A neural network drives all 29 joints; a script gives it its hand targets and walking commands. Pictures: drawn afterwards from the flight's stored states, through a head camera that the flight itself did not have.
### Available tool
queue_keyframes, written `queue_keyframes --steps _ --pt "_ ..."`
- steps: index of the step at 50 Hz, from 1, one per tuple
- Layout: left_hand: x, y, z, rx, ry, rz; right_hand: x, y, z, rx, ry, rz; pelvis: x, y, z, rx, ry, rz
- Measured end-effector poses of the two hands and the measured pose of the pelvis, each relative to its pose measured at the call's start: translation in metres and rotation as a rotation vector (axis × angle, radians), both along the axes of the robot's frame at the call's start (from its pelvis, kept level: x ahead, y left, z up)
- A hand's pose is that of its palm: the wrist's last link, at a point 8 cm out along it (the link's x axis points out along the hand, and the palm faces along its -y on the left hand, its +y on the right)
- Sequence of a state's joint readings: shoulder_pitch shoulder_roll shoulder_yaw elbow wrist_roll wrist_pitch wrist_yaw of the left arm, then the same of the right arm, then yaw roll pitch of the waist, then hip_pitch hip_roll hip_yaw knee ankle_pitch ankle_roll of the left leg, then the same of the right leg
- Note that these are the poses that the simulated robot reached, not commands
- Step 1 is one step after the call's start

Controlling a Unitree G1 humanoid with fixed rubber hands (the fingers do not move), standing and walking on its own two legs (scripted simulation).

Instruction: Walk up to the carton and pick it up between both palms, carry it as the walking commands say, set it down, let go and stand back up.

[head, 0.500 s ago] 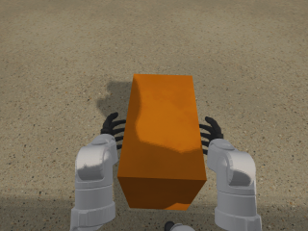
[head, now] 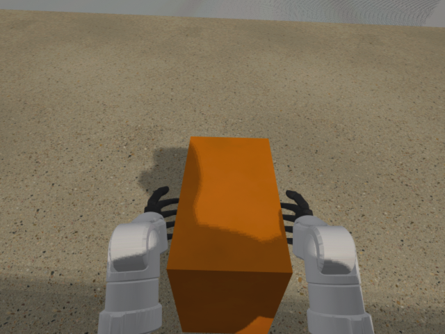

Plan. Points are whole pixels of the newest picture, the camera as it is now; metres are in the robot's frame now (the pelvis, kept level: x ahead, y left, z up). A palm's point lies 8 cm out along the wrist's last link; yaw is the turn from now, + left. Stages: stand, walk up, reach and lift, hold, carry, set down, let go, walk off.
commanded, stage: carry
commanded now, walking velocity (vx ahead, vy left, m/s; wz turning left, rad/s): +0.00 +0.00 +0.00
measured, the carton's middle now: (227, 231) +0.32 +0.00 +0.01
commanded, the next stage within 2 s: hold in 1.66 s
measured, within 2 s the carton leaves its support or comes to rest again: neither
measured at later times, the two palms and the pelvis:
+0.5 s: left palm (145, 253) +0.25 +0.14 +0.06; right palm (300, 259) +0.23 -0.11 +0.07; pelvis -0.06 +0.02 +0.00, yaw -2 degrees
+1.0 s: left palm (163, 271) +0.21 +0.10 +0.07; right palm (329, 280) +0.20 -0.15 +0.07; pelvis -0.08 -0.01 +0.01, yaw -2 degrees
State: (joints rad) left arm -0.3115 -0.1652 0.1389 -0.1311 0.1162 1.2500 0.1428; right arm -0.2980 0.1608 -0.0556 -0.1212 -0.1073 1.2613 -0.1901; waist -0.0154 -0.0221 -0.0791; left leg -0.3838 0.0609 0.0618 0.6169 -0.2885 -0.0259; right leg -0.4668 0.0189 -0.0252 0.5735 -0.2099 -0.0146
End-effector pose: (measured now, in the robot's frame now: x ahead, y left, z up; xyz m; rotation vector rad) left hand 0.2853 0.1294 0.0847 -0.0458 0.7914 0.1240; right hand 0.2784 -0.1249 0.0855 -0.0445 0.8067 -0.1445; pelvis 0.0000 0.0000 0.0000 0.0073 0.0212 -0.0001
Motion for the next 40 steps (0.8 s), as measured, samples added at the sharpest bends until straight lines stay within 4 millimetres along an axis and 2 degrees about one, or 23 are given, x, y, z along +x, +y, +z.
queue_keyframes --steps 10,17,22,27,30,35,40 --pt "-0.022 -0.002 -0.004 0.016 -0.008 -0.045 -0.031 -0.002 -0.004 0.008 -0.008 -0.045 -0.031 0.010 0.000 -0.004 -0.007 -0.033" --pt "-0.032 0.003 -0.013 0.014 -0.046 0.000 -0.028 0.003 -0.011 0.004 -0.047 -0.004 -0.042 0.003 -0.008 0.015 -0.024 -0.004" --pt "-0.040 0.009 -0.012 0.008 -0.059 -0.022 -0.041 0.009 -0.009 0.007 -0.060 -0.031 -0.051 0.014 -0.010 -0.015 0.010 -0.036" --pt "-0.043 0.012 -0.028 0.006 0.005 -0.052 -0.050 0.013 -0.021 -0.036 0.010 -0.024 -0.055 0.021 0.002 -0.036 0.014 -0.028" --pt "-0.047 0.015 -0.026 0.000 0.002 -0.044 -0.053 0.015 -0.019 -0.023 0.006 -0.020 -0.054 0.021 0.006 -0.041 0.025 -0.039" --pt "-0.038 0.012 -0.017 0.007 -0.080 -0.020 -0.040 0.012 -0.013 -0.011 -0.075 -0.017 -0.059 0.016 0.006 -0.032 0.050 -0.061" --pt "-0.046 0.000 -0.013 0.027 -0.106 -0.031 -0.050 0.000 -0.014 0.012 -0.100 -0.027 -0.066 0.008 0.005 -0.021 0.027 -0.048"
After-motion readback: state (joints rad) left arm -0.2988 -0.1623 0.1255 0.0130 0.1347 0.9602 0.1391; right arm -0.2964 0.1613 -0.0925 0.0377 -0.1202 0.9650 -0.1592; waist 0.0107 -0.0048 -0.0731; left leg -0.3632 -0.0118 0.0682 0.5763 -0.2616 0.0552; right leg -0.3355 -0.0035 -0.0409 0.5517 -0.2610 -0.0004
